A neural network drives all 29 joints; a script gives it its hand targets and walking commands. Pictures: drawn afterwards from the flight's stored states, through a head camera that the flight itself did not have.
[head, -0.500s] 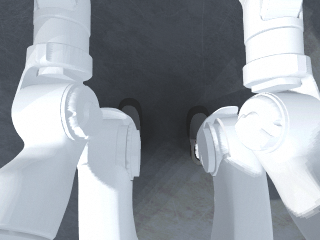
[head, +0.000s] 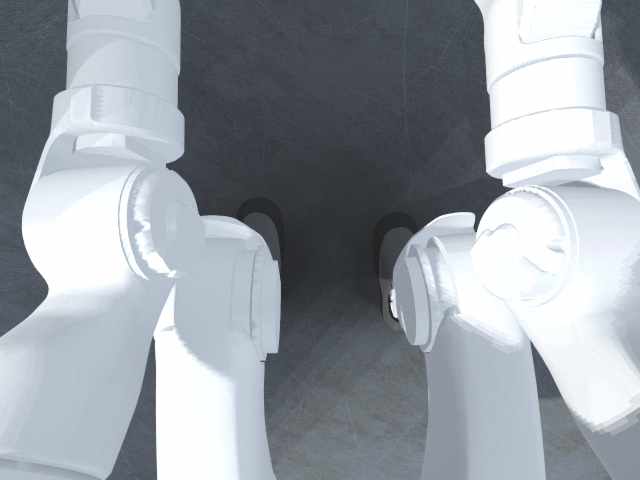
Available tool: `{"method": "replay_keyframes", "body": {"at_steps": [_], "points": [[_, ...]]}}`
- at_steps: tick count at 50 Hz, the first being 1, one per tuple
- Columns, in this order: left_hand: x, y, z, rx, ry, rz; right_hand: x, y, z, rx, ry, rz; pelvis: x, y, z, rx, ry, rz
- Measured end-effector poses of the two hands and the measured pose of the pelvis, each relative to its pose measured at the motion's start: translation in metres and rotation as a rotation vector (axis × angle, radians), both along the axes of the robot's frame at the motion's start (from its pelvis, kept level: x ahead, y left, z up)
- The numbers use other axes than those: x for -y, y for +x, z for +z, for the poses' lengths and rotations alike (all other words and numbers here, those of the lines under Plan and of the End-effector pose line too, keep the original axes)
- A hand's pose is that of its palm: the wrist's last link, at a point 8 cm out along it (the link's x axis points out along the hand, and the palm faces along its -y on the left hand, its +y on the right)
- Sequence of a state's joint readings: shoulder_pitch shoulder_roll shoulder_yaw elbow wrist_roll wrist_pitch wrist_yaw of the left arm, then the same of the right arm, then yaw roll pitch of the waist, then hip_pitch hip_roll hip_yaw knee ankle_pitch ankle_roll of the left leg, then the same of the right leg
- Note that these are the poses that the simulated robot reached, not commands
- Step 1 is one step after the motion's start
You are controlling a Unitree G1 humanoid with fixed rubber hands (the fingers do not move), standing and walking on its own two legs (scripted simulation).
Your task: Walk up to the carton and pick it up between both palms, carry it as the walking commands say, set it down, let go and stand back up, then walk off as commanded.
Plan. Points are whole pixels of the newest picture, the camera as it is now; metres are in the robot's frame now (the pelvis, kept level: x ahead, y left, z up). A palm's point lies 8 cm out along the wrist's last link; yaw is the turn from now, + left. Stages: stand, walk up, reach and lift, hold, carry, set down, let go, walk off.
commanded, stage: set down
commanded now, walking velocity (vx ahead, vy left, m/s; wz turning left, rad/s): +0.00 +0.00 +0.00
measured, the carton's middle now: out of the picture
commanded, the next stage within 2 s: let go in 1.78 s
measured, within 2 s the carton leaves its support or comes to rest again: rests again in 0.28 s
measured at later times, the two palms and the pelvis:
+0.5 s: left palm out of the picture +0.55 +0.23 -0.21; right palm out of the picture +0.56 -0.08 -0.20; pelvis -0.01 +0.00 +0.00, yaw +0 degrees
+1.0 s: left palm out of the picture +0.56 +0.23 -0.07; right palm out of the picture +0.57 -0.08 -0.07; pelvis -0.02 +0.00 +0.04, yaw +1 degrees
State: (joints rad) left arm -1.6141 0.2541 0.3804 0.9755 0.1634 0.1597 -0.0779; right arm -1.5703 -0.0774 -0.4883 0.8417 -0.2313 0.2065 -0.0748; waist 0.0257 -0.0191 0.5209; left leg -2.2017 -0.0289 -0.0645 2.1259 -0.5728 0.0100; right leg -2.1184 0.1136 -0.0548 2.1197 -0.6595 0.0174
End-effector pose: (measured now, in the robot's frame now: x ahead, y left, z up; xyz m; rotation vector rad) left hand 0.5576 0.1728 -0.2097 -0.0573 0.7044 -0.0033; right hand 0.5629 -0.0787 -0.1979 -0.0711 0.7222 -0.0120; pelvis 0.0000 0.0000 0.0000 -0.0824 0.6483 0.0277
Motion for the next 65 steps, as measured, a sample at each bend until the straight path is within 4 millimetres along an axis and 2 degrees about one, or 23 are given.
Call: {"method": "replay_keyframes", "body": {"at_steps": [8,11,14,21,27,31,39,44,65], "points": [[-0.001,-0.001,-0.002,0.01,0.005,-0.002,0.001,-0.001,-0.001,0.015,-0.001,0.003,0.0,0.0,0.0,0.001,0.0,0.0],[-0.002,-0.011,-0.015,-0.05,0.013,-0.001,0.001,-0.003,-0.004,0.014,-0.01,0.014,0.0,0.0,0.0,0.001,0.0,0.0],[-0.011,-0.019,-0.023,-0.082,0.064,0.022,0.002,-0.008,-0.01,-0.009,-0.042,0.041,0.0,0.0,0.0,0.001,0.0,0.0],[-0.046,-0.012,-0.011,-0.04,0.119,0.105,0.001,-0.007,-0.006,0.004,-0.047,0.03,0.0,-0.002,-0.002,0.011,0.0,0.0],[-0.052,-0.008,0.004,-0.005,0.108,0.129,0.003,-0.003,0.007,0.03,-0.052,0.016,-0.001,-0.007,-0.003,0.028,-0.001,0.0],[-0.05,-0.003,0.024,0.029,0.103,0.129,0.006,-0.002,0.024,0.04,-0.064,0.002,-0.001,-0.012,-0.003,0.056,0.0,0.002],[-0.052,-0.001,0.069,0.054,0.097,0.133,0.002,0.005,0.074,0.08,-0.065,-0.006,-0.001,-0.019,0.002,0.13,0.003,0.007],[-0.054,0.001,0.097,0.067,0.094,0.134,0.0,0.005,0.098,0.081,-0.074,-0.009,-0.002,-0.021,0.013,0.155,0.003,0.01],[-0.061,0.015,0.231,0.089,0.106,0.133,0.007,0.008,0.218,0.108,-0.087,-0.037,-0.004,-0.013,0.121,0.17,0.009,0.03]]}}
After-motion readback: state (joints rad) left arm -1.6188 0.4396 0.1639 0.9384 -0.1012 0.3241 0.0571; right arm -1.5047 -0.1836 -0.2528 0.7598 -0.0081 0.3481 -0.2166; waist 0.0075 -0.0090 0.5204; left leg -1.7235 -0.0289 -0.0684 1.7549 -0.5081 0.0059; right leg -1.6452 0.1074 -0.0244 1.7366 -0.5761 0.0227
